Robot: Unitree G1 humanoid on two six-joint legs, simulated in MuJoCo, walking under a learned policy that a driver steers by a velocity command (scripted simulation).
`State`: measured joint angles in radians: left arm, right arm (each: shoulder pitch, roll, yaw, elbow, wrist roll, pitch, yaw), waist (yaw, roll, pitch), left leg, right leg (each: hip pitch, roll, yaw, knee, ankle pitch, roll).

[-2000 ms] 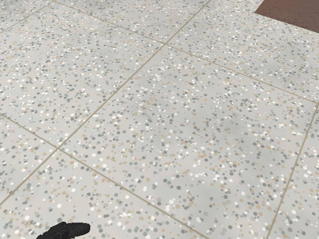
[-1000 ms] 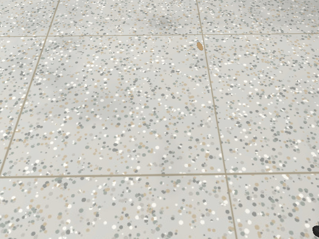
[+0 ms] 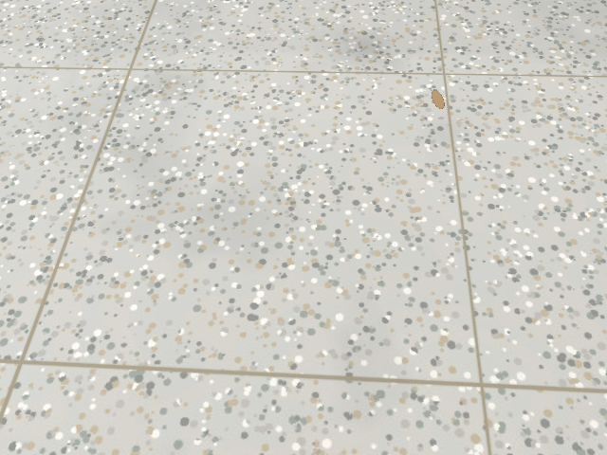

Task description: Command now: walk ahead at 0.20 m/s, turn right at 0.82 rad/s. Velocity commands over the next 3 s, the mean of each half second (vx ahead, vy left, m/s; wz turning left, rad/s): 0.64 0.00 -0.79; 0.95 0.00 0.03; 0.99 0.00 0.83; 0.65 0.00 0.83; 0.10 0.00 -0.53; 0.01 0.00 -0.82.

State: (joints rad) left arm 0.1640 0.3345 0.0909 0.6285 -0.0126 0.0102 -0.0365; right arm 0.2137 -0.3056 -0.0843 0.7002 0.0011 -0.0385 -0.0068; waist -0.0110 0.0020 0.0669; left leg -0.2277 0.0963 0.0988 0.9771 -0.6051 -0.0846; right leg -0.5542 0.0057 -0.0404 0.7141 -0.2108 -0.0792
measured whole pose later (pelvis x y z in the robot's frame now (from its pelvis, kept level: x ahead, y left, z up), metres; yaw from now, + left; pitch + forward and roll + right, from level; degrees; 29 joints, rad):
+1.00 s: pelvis +0.62 -0.15 +0.01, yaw -19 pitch +2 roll -1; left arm 0.09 0.27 0.00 0.69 0.06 -0.07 0.00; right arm 0.50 -0.24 -0.02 0.96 0.01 -0.07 0.01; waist -0.08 0.00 0.03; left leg -0.19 -0.01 -0.05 1.16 -0.31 0.11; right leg -0.42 0.03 -0.10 0.62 -0.24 -0.07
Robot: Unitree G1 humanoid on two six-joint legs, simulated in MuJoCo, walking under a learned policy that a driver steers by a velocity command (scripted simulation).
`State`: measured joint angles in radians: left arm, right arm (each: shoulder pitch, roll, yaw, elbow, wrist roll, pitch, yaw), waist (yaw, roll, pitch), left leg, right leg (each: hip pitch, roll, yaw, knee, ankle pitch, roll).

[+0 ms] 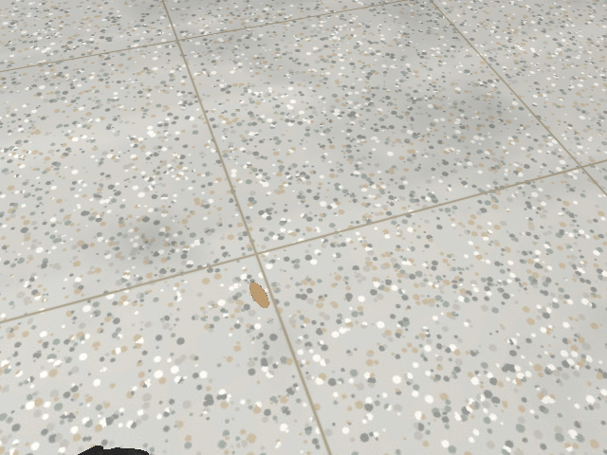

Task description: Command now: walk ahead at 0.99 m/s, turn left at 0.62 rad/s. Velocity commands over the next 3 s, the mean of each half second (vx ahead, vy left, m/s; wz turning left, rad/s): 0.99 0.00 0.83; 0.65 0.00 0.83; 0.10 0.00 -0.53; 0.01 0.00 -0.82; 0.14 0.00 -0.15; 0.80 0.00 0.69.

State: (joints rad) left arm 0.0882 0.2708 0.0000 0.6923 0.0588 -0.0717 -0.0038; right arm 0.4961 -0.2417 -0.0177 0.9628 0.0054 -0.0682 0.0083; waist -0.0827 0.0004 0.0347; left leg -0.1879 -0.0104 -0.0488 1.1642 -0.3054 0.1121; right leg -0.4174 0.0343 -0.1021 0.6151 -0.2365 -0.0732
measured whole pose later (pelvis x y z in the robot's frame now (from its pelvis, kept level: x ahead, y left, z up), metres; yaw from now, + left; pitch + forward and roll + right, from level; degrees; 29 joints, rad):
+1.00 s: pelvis +0.84 +0.19 +0.02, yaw +50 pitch +1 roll -2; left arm 0.21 0.30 0.05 0.75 0.00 -0.08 0.00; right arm 0.11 -0.36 -0.07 0.62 0.01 0.01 -0.02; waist 0.05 0.02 0.12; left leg -0.61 0.03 -0.03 1.00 -0.35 -0.04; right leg -0.23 -0.03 -0.14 0.41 -0.19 -0.01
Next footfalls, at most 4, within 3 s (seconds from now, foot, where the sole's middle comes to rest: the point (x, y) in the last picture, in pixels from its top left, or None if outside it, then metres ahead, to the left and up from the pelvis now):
0.36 left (239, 429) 0.52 0.11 -0.76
0.76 right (225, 258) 0.97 0.14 -0.76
1.14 left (113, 287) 0.91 0.42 -0.76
1.50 right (209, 240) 1.04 0.19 -0.76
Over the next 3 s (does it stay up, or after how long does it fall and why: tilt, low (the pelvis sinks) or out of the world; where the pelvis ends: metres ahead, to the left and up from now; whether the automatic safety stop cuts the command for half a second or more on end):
stays up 1.26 0.42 0.02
